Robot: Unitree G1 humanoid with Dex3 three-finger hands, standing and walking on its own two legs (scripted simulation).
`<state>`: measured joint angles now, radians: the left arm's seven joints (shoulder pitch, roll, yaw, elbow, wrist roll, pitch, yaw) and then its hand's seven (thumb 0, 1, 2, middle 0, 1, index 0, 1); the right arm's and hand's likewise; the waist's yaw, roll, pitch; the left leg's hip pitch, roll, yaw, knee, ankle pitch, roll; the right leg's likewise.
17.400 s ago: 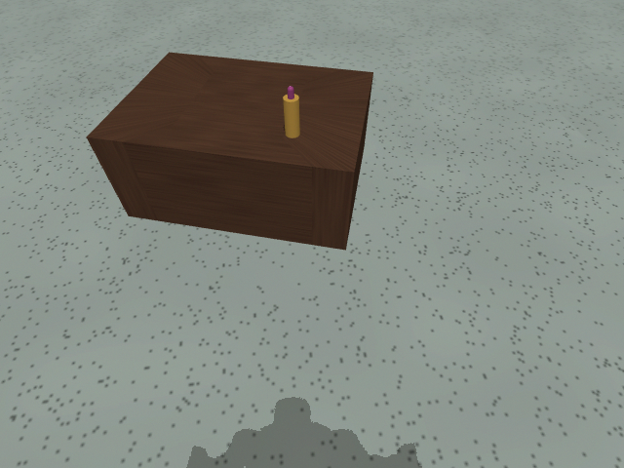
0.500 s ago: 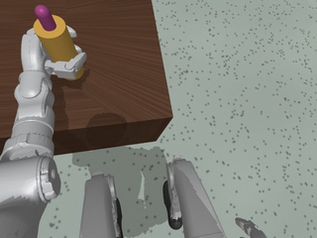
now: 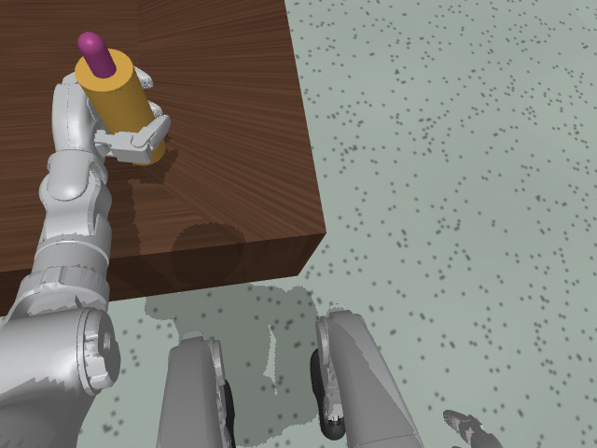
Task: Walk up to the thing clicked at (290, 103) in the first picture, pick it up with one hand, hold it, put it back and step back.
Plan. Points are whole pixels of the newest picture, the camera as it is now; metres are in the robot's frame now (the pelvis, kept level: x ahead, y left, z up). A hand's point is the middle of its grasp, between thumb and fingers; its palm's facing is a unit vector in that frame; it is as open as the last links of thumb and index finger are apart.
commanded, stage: lift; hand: left
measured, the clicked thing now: (121, 103) +0.52 +0.14 +0.03
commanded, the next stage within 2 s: hold in 1.50 s
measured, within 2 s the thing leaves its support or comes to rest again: neither
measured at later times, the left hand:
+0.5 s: hand (90, 131) +0.45 +0.15 +0.10, palm faces -0.01 -1.00 -0.03, open 7.6 cm
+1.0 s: hand (37, 145) +0.40 +0.16 +0.16, palm faces -0.02 -1.00 -0.01, open 7.6 cm
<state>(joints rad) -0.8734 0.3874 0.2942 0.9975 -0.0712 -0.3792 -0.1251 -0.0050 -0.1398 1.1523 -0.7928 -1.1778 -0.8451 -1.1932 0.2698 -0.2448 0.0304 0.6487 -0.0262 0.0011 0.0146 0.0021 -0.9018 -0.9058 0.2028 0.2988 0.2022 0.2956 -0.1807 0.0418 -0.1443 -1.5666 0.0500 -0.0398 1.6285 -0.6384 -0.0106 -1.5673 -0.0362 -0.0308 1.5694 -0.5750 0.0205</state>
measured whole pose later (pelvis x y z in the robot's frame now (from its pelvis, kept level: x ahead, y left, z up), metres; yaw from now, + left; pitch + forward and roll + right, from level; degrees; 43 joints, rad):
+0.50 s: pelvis +0.01 +0.00 +0.08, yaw +1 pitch +22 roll -2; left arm -0.57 0.27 0.19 0.81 -0.13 -0.37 -0.11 0.00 -0.14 1.15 -0.79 -1.17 -0.85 -1.19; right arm 0.24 -0.24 0.00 0.68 0.00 -0.03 -0.02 0.00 -0.89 -0.90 0.20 0.30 0.20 0.30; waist -0.09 0.03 -0.13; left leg -1.16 0.06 -0.03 1.33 -0.56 -0.02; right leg -1.16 -0.03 -0.04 1.27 -0.50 0.01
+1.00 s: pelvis +0.02 +0.00 +0.13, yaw +2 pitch +14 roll -2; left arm -0.36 0.23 0.13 0.66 -0.17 -0.36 -0.16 0.00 -0.14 1.16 -0.80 -1.17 -0.85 -1.18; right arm 0.24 -0.23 0.00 0.68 0.01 -0.05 -0.05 0.01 -0.89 -0.90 0.20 0.30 0.20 0.30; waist -0.05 0.01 -0.08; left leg -0.82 0.05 -0.02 1.06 -0.48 -0.02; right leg -0.82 -0.03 -0.04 1.01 -0.43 0.02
